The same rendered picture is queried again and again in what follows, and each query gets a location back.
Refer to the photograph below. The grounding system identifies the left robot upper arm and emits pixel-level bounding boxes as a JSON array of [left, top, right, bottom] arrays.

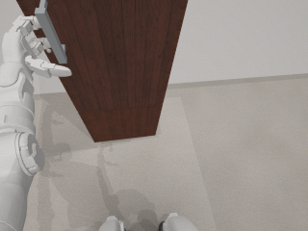
[[0, 132, 45, 231]]

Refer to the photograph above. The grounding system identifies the left robot hand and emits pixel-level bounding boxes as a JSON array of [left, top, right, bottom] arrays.
[[2, 15, 72, 79]]

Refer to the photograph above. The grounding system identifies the left robot thigh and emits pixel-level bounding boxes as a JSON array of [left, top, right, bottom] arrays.
[[98, 219, 125, 231]]

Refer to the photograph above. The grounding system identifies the right robot thigh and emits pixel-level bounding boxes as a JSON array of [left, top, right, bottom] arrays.
[[163, 216, 198, 231]]

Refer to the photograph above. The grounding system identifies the left robot forearm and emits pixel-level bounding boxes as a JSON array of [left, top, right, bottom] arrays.
[[0, 63, 36, 137]]

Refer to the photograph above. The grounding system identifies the handle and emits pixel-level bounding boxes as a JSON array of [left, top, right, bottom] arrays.
[[35, 0, 67, 64]]

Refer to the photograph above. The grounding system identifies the robot thigh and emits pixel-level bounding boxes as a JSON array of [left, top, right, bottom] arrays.
[[163, 216, 198, 231], [98, 219, 125, 231]]

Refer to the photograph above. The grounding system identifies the cupboard door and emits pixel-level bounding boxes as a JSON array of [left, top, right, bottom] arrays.
[[23, 0, 183, 113]]

